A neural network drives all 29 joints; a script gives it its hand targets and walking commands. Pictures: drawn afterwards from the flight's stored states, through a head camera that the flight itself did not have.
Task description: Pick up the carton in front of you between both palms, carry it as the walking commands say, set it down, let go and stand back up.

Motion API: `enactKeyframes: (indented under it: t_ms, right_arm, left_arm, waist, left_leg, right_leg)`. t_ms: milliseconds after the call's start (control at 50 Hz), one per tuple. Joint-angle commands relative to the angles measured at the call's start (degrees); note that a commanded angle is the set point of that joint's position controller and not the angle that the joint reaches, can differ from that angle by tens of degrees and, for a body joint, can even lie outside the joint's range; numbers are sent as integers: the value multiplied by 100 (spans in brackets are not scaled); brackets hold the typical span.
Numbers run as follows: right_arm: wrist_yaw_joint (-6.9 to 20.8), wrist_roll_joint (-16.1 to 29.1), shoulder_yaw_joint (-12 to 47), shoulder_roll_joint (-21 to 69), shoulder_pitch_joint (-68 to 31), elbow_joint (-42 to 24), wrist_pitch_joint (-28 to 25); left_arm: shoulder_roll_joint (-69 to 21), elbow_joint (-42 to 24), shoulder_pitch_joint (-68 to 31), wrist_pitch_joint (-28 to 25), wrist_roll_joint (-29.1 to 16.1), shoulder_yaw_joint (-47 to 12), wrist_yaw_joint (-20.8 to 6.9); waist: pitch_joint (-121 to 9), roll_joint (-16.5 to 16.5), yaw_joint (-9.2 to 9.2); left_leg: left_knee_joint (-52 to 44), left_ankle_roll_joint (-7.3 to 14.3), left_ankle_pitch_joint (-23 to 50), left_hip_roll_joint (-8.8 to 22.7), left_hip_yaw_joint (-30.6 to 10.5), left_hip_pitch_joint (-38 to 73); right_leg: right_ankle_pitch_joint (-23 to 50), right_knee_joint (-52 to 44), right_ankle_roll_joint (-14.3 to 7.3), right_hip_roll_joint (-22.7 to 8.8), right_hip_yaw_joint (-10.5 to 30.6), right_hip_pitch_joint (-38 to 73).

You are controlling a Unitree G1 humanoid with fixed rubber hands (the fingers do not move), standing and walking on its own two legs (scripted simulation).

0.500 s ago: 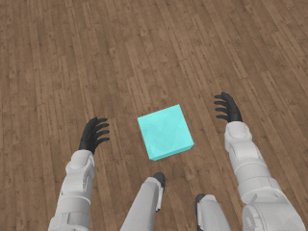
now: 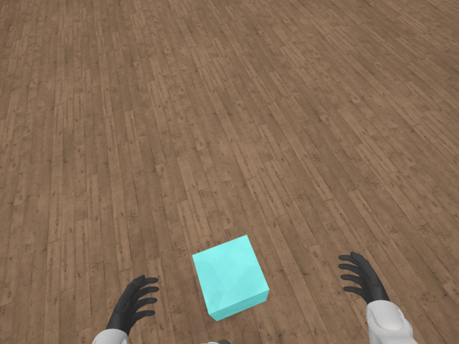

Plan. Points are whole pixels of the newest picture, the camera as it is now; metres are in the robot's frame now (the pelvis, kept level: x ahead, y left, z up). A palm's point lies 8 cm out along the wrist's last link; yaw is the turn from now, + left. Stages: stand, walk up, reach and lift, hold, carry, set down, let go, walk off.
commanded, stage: let go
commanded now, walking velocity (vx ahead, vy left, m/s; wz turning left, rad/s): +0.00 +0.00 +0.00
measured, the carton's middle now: (231, 279) +0.35 +0.09 -0.64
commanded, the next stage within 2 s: stand in 0.60 s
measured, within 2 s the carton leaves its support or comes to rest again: neither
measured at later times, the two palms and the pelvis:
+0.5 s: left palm (123, 331) +0.15 +0.22 -0.06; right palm (418, 343) +0.16 -0.25 -0.06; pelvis -0.01 -0.02 +0.00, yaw +1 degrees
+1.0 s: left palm (89, 343) +0.13 +0.30 -0.11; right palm out of the picture +0.11 -0.28 -0.07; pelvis +0.00 +0.02 +0.00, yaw -2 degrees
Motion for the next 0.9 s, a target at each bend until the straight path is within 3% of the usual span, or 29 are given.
enactKeyframes:
  t_ms: [0,100,200,220,260,480,580,600,640,680,720,880]
  right_arm:
    - [135,81,19,-522,347,-709,-61]
    - [338,278,198,-607,759,-1097,65]
    - [478,397,271,-698,871,-1297,234]
    - [357,480,398,-638,1158,-1024,77]
    - [282,525,424,-656,1035,-1059,65]
    - [340,419,214,-843,938,-908,348]
    - [423,392,177,-852,860,-982,434]
    - [212,3,10,-1484,972,-112,315]
    - [110,-58,-73,-1698,886,14,192]
    - [110,-18,-75,-1693,679,135,84]
    - [158,32,-82,-1665,526,264,21]
    - [146,108,-81,-1762,671,716,-14]
  left_arm:
    - [555,-313,176,-101,39,285,19]
    - [669,-155,319,-40,112,406,23]
    - [735,-159,205,107,199,451,7]
    - [877,-371,199,389,383,525,153]
    - [875,-276,220,476,326,432,226]
    - [784,-524,-117,881,287,310,302]
    - [707,-639,-147,1028,295,279,346]
    - [1339,128,-312,574,434,450,508]
    - [1158,278,-114,226,549,407,525]
    - [1172,496,5,36,540,441,483]
    - [1240,725,66,-79,538,465,433]
    - [1488,1222,77,-224,500,424,502]
  waist:
    - [-1390,-283,-213]
    - [-1057,-416,-259]
    - [-570,-435,-294]
    - [-865,-415,-257]
    - [-749,-524,-286]
    - [-137,-283,-456]
    - [-136,-148,-482]
    - [-164,-1028,-483]
    - [-68,-357,-508]
    - [-97,91,-422]
    - [-268,206,-387]
    - [-528,113,-488]
  left_leg:
    - [-2,-167,2882,-108,127,2538]
    - [-261,-83,2436,-232,220,2369]
    - [-376,-42,1721,-303,318,2372]
    - [-196,-91,1591,-422,423,2031]
    - [-183,-36,1284,-418,389,1784]
    - [-116,-42,906,-356,372,2196]
    - [-182,-78,814,-289,297,2435]
    - [-156,-34,223,398,-112,1502]
    - [-472,54,-1087,468,-382,917]
    - [-695,163,-1672,525,-546,530]
    - [-702,223,-1432,535,-533,565]
    - [-238,231,774,579,-360,1363]
  right_leg:
    - [2219,-608,88,250,-284,-340]
    - [3055,-770,156,122,-151,248]
    - [2935,-917,203,21,-76,252]
    - [3723,-728,232,-70,-77,698]
    - [3988,-603,310,-105,14,683]
    - [1789,-808,113,96,-229,-148]
    - [1159,-772,15,164,-340,-232]
    - [40,-647,88,-75,-168,-221]
    - [-628,-497,-7,-99,48,-73]
    - [-448,-248,-59,-80,37,195]
    - [-67,-197,-71,-111,44,367]
    - [1031,-360,-58,-247,221,427]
